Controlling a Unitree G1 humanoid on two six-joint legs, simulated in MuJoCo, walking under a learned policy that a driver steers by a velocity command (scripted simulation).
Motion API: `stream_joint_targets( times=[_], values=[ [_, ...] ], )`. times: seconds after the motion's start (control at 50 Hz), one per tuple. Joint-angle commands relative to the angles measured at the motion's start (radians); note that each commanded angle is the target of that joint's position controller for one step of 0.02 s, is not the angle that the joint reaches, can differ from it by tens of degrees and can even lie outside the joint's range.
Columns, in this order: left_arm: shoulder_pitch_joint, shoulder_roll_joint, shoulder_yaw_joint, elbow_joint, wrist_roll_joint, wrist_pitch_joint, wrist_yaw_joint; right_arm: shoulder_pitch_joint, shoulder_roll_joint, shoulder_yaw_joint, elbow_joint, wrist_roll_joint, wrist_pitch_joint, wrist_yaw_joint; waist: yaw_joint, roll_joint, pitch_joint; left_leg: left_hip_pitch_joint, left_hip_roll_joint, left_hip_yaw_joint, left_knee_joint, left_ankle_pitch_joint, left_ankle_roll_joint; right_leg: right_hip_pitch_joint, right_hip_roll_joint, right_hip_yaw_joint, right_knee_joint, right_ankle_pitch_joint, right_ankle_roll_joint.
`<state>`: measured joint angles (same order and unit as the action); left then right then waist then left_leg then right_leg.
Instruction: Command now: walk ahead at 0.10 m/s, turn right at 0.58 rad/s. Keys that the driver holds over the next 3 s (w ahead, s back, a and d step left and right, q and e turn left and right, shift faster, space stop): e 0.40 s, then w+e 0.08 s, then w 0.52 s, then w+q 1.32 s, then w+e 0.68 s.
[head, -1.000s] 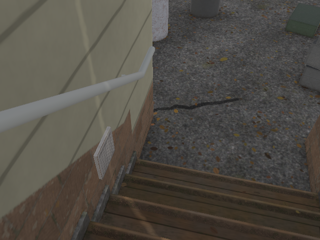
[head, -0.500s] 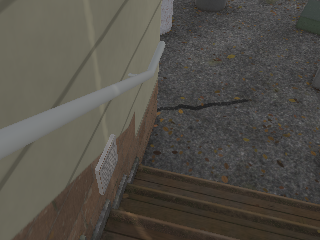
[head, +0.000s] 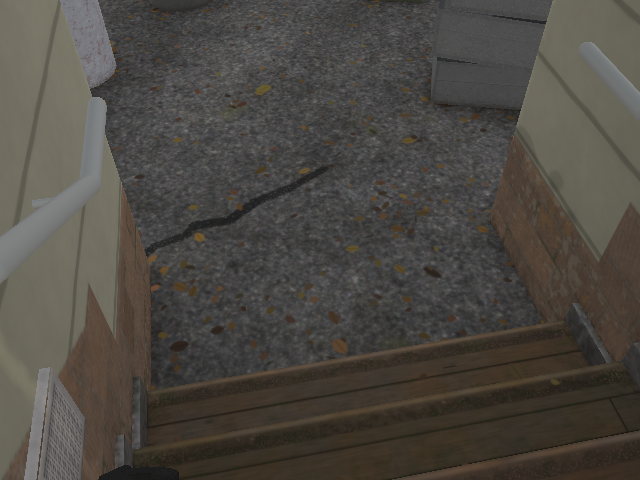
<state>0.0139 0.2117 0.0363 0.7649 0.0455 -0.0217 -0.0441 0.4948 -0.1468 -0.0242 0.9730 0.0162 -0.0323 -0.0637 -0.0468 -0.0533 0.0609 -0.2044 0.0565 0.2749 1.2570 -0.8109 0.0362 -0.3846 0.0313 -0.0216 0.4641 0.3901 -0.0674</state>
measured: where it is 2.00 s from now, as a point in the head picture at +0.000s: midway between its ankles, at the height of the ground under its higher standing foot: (355, 432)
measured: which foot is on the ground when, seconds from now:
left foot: down 0.00-0.02, up 0.04-0.62, down 0.64-1.00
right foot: up 0.00-0.00, down 0.02-0.62, up 0.64-1.00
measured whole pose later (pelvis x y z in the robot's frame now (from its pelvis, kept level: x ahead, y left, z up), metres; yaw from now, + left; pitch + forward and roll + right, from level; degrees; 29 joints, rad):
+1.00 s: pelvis +0.22 +0.04 -0.07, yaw -24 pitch +0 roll -4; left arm 0.08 0.21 0.00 0.78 0.06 0.03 -0.04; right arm 0.65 -0.24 0.00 0.90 0.03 -0.04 -0.01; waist -0.10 -0.04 0.02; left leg 0.04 0.03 -0.03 0.51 -0.55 0.05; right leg -0.68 0.02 -0.02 1.03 0.05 -0.06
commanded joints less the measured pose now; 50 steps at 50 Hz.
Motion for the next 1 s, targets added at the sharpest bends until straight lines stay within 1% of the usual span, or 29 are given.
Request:
stream_joint_targets(
  times=[0.02, 0.04, 0.06, 0.08, 0.1, 0.12, 0.14, 0.16, 0.2, 0.24, 0.26, 0.34, 0.38, 0.44, 0.5, 0.52, 0.54, 0.58, 0.62, 0.64, 0.66, 0.68, 0.76, 0.82, 0.84, 0.88, 0.9, 0.94, 1.0],
  values=[
    [0.385, 0.093, 0.050, 0.106, -0.001, 0.008, 0.014, -0.006, -0.196, -0.066, -0.055, -0.017, 0.028, 0.002, 0.192, -0.087, -0.039, -0.320, 0.029, -0.105, 0.449, 0.551, 0.044, 0.500, -0.044, 0.071, -0.205, 0.058, -0.089],
    [0.440, 0.157, 0.054, 0.110, -0.011, 0.006, 0.007, -0.019, -0.125, -0.062, -0.100, -0.002, 0.024, 0.010, 0.158, -0.165, -0.086, -0.648, -0.088, -0.056, 0.794, -0.082, 0.020, 0.716, -0.177, 0.161, 0.117, 0.841, -0.131],
    [0.448, 0.212, 0.061, 0.083, -0.046, 0.010, -0.007, -0.021, -0.105, -0.053, -0.198, 0.015, 0.022, 0.011, 0.118, -0.156, -0.230, -0.850, -0.076, -0.191, 0.869, -0.100, 0.030, 0.849, -0.357, 0.417, 0.237, 1.040, -0.255],
    [0.417, 0.220, 0.070, 0.069, -0.083, 0.017, 0.004, -0.068, -0.151, -0.054, -0.207, 0.002, 0.038, 0.016, 0.118, -0.088, -0.260, -0.935, -0.070, -0.235, 0.916, -0.055, 0.032, 0.780, -0.406, 0.479, 0.172, 0.771, -0.313],
    [0.348, 0.240, 0.074, 0.033, -0.082, 0.019, 0.029, -0.127, -0.138, -0.039, -0.245, -0.033, 0.038, 0.014, 0.099, -0.075, -0.263, -0.982, -0.042, -0.312, 0.857, 0.113, 0.026, 0.660, -0.453, 0.568, 0.029, 0.171, -0.369],
    [0.286, 0.216, 0.063, 0.011, -0.056, 0.021, 0.045, -0.190, -0.129, -0.034, -0.248, -0.051, 0.038, 0.007, 0.080, -0.025, -0.242, -0.961, -0.042, -0.319, 0.809, 0.183, 0.013, 0.503, -0.432, 0.634, -0.073, -0.247, -0.380],
    [0.276, 0.183, 0.050, 0.002, -0.042, 0.023, 0.055, -0.239, -0.142, -0.032, -0.238, -0.077, 0.053, 0.002, 0.060, 0.053, -0.188, -0.913, -0.054, -0.306, 0.839, 0.265, -0.010, 0.337, -0.404, 0.636, -0.084, -0.261, -0.348],
    [0.248, 0.130, 0.009, 0.019, -0.003, 0.012, 0.061, -0.289, -0.114, -0.020, -0.242, -0.089, 0.068, -0.021, 0.005, 0.152, -0.143, -0.903, -0.042, -0.342, 0.716, 0.446, -0.053, 0.203, -0.303, 0.556, -0.036, -0.255, -0.295],
    [0.232, 0.148, -0.004, 0.005, -0.019, -0.002, 0.068, -0.382, -0.060, 0.017, -0.293, -0.083, 0.093, -0.030, 0.001, 0.131, -0.131, -0.848, -0.085, -0.292, 0.664, 0.534, -0.092, 0.003, -0.190, 0.498, 0.011, -0.166, -0.225],
    [0.263, 0.114, -0.040, -0.004, -0.039, 0.004, 0.082, -0.452, -0.016, 0.037, -0.338, -0.068, 0.102, -0.029, 0.008, 0.068, -0.147, -0.891, -0.112, -0.294, 0.628, 0.580, -0.126, 0.008, -0.141, 0.524, 0.045, -0.271, -0.163],
    [0.266, 0.102, -0.048, -0.025, -0.043, 0.019, 0.088, -0.469, -0.035, 0.037, -0.351, -0.069, 0.110, -0.028, 0.020, 0.042, -0.175, -0.935, -0.120, -0.299, 0.632, 0.586, -0.141, 0.057, -0.136, 0.551, 0.052, -0.353, -0.141],
    [0.291, 0.118, -0.051, -0.056, -0.045, 0.052, 0.106, -0.535, -0.072, 0.031, -0.393, -0.063, 0.113, -0.022, 0.062, -0.054, -0.178, -0.931, -0.130, -0.305, 0.560, 0.607, -0.164, 0.115, -0.081, 0.569, 0.049, -0.543, -0.104],
    [0.317, 0.134, -0.041, -0.067, -0.049, 0.051, 0.110, -0.618, -0.032, 0.055, -0.452, -0.056, 0.108, -0.022, 0.084, -0.073, -0.155, -0.939, -0.135, -0.308, 0.498, 0.568, -0.172, 0.154, -0.067, 0.610, 0.027, -0.634, -0.140],
    [0.282, 0.130, -0.017, -0.112, -0.044, 0.069, 0.096, -0.661, -0.044, 0.065, -0.487, -0.050, 0.092, -0.013, 0.106, -0.105, -0.139, -0.826, -0.108, -0.335, 0.230, 0.548, -0.170, 0.164, -0.051, 0.628, -0.071, -0.898, -0.169],
    [0.164, 0.175, 0.006, -0.168, -0.052, 0.078, 0.067, -0.625, -0.077, 0.064, -0.490, -0.016, 0.065, 0.013, 0.079, -0.148, -0.179, -0.364, -0.098, -0.305, -0.047, 0.645, -0.140, -0.033, -0.056, 0.602, -0.183, -0.906, -0.167],
    [0.171, 0.178, 0.012, -0.177, -0.052, 0.083, 0.062, -0.572, -0.091, 0.064, -0.476, -0.023, 0.057, 0.027, 0.076, -0.150, -0.174, -0.221, -0.089, -0.296, -0.127, 0.623, -0.106, -0.089, -0.056, 0.579, -0.210, -0.890, -0.163],
    [0.214, 0.174, 0.009, -0.161, -0.044, 0.084, 0.067, -0.482, -0.090, 0.064, -0.474, -0.006, 0.059, 0.034, 0.048, -0.169, -0.129, -0.179, -0.062, -0.383, -0.434, 0.378, -0.056, -0.030, -0.051, 0.580, -0.225, -0.950, -0.158],
    [0.360, 0.179, 0.026, -0.084, -0.035, 0.082, 0.055, -0.350, -0.128, 0.043, -0.406, -0.012, 0.060, 0.043, 0.067, -0.176, -0.082, -0.046, -0.070, -0.358, -0.592, 0.240, -0.015, 0.015, -0.043, 0.589, -0.179, -1.072, -0.145],
    [0.326, 0.141, 0.031, -0.082, -0.048, 0.072, 0.043, -0.035, -0.156, 0.015, -0.262, -0.008, 0.057, 0.037, -0.042, 0.037, -0.045, 0.316, -0.013, -0.327, -0.767, 0.307, 0.012, -0.245, 0.041, 0.462, 0.065, -1.128, -0.075],
    [0.283, 0.034, 0.011, -0.098, -0.054, 0.065, 0.037, 0.063, -0.194, 0.011, -0.229, -0.006, 0.047, 0.049, -0.049, 0.243, -0.008, 0.415, 0.166, -0.564, -0.824, 0.092, -0.002, -0.484, 0.135, 0.286, 0.423, -1.104, -0.011],
    [0.148, 0.100, 0.018, -0.164, -0.062, 0.042, 0.025, 0.139, -0.294, -0.019, -0.201, -0.003, 0.037, 0.058, -0.099, 0.305, 0.121, 0.408, 0.277, -0.923, -0.983, -0.009, 0.039, -0.799, 0.210, 0.237, 0.464, -1.037, 0.010],
    [0.068, 0.148, 0.031, -0.149, -0.040, 0.024, 0.033, 0.120, -0.287, -0.030, -0.184, 0.001, 0.025, 0.050, -0.085, 0.202, 0.190, 0.336, 0.311, -1.006, -1.015, -0.044, 0.050, -0.889, 0.147, 0.271, 0.569, -0.924, 0.036],
    [0.182, 0.075, 0.004, -0.015, -0.012, 0.038, 0.005, -0.081, -0.172, 0.018, -0.194, 0.001, -0.021, 0.046, 0.079, 0.223, 0.086, -0.011, 0.145, -0.645, -0.913, 0.378, 0.026, -0.595, 0.125, 0.247, 0.789, -0.596, 0.076],
    [0.070, 0.081, -0.004, -0.049, 0.009, 0.054, -0.006, -0.087, -0.219, 0.001, -0.176, 0.016, -0.014, 0.056, 0.061, 0.264, 0.058, -0.086, 0.131, -0.578, -0.959, 0.560, 0.094, -0.467, 0.068, 0.177, 0.798, -0.315, 0.087],
    [0.093, 0.094, 0.002, -0.051, 0.002, 0.039, -0.005, -0.079, -0.210, 0.008, -0.196, 0.037, -0.020, 0.058, 0.075, 0.231, 0.051, -0.099, 0.131, -0.533, -0.958, 0.655, 0.085, -0.417, 0.043, 0.182, 0.719, -0.246, 0.089],
    [0.035, 0.095, 0.001, -0.042, 0.005, 0.025, -0.001, -0.014, -0.254, 0.001, -0.180, 0.043, -0.030, 0.060, 0.051, 0.211, 0.025, -0.095, 0.125, -0.448, -0.906, 0.891, 0.055, -0.298, 0.036, 0.075, 0.695, -0.133, 0.062],
    [0.020, 0.093, -0.010, -0.048, 0.025, 0.029, 0.004, 0.068, -0.276, -0.008, -0.148, 0.036, -0.028, 0.065, 0.024, 0.237, 0.032, -0.007, 0.123, -0.425, -0.893, 0.952, 0.082, -0.329, 0.010, 0.018, 0.675, -0.161, 0.043],
    [-0.082, 0.059, -0.021, -0.095, 0.014, 0.038, -0.012, 0.157, -0.235, 0.000, -0.122, 0.019, -0.016, 0.068, -0.038, 0.273, 0.059, 0.115, 0.114, -0.420, -0.863, 1.190, 0.112, -0.336, -0.009, -0.041, 0.613, -0.235, 0.001],
    [-0.113, 0.037, -0.030, -0.095, 0.021, 0.023, 0.019, 0.248, -0.267, -0.017, -0.077, -0.009, -0.018, 0.029, -0.067, 0.279, 0.037, 0.285, 0.115, -0.386, -0.704, 1.633, 0.102, -0.312, 0.042, -0.104, 0.537, -0.513, -0.023]
  ],
)
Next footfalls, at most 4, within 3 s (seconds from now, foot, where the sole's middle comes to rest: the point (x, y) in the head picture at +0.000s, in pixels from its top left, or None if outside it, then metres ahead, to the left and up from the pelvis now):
0.02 right None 0.14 -0.05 -0.83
0.64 left None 0.13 0.18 -0.83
1.06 right None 0.26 -0.12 -0.83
1.38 left None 0.47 0.01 -1.01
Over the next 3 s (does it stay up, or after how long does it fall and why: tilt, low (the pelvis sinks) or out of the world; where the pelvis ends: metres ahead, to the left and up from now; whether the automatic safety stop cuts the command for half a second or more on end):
stays up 1.35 -0.07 -0.77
